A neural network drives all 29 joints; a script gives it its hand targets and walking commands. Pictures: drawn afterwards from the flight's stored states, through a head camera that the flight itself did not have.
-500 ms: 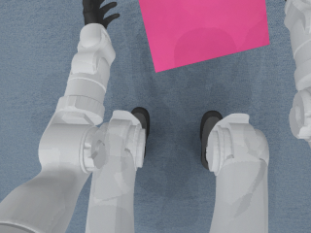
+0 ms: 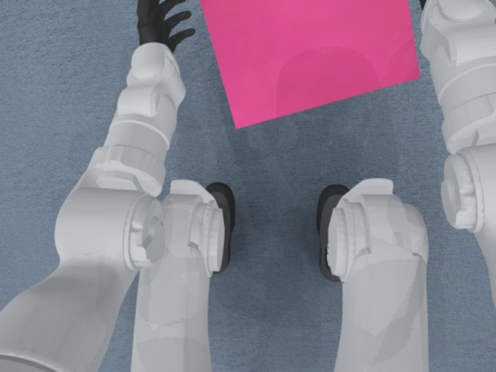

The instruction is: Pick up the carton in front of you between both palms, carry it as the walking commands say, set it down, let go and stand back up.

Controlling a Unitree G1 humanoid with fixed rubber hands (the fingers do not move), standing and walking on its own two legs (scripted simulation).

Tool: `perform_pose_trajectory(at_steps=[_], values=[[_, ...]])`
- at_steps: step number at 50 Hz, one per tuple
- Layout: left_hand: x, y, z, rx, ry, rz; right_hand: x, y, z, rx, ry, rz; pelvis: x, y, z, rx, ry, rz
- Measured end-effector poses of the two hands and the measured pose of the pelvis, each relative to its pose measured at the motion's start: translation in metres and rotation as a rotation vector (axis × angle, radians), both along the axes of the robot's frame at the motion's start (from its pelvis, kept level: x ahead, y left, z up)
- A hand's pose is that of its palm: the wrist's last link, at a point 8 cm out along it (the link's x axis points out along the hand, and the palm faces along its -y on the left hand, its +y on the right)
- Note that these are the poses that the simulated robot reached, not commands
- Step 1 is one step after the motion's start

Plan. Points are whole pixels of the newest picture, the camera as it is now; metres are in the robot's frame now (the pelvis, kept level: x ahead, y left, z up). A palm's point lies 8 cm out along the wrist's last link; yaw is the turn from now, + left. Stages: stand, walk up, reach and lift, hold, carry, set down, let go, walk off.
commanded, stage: reach and lift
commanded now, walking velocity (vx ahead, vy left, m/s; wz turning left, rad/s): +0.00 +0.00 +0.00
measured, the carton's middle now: (299, 38) +0.51 -0.07 -0.26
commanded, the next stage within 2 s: none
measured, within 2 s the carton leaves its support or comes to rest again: leaves its support in 0.38 s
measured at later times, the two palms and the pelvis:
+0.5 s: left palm (161, 23) +0.52 +0.09 -0.14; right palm out of the picture +0.53 -0.20 -0.16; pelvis +0.00 +0.00 -0.01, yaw -1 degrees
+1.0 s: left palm (54, 4) +0.48 +0.08 +0.05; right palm out of the picture +0.48 -0.21 +0.04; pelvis +0.00 +0.02 +0.11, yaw -6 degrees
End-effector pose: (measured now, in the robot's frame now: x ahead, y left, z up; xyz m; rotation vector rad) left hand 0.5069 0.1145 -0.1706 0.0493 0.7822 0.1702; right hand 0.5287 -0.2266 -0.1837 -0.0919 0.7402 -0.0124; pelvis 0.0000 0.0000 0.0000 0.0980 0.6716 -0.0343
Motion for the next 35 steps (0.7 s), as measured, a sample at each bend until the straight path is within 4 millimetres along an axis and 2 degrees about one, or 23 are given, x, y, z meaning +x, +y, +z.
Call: perform_pose_trajectory(at_steps=[3, 5, 8, 17, 23, 28, 35], values=[[0.002, -0.007, 0.003, -0.012, -0.013, -0.015, 0.002, 0.009, 0.002, 0.009, -0.007, 0.015, -0.002, 0.001, 0.001, -0.001, -0.005, 0.002], [0.005, -0.019, 0.004, -0.033, -0.02, -0.037, 0.004, 0.013, 0.004, 0.014, -0.009, 0.022, -0.004, 0.002, 0.001, -0.004, -0.008, 0.003], [0.007, -0.023, 0.004, -0.027, -0.018, 0.012, 0.003, 0.014, 0.003, 0.003, 0.019, 0.013, -0.005, 0.002, 0.001, -0.006, -0.011, 0.001], [0.012, -0.022, 0.006, -0.045, -0.004, 0.049, 0.008, 0.016, 0.007, -0.021, 0.051, 0.02, -0.001, -0.002, -0.008, -0.007, -0.009, 0.006], [0.017, -0.021, 0.024, -0.05, -0.068, 0.081, 0.002, 0.022, 0.013, -0.003, 0.028, 0.015, 0.002, -0.003, -0.01, -0.015, 0.0, 0.0], [0.005, -0.025, 0.052, -0.077, -0.132, 0.097, -0.01, 0.019, 0.043, 0.014, -0.023, -0.011, 0.002, 0.002, -0.003, -0.025, 0.003, -0.018], [-0.015, -0.035, 0.119, -0.09, -0.15, 0.072, -0.034, 0.008, 0.119, 0.039, -0.038, -0.08, -0.003, 0.01, 0.027, -0.033, -0.008, -0.054]])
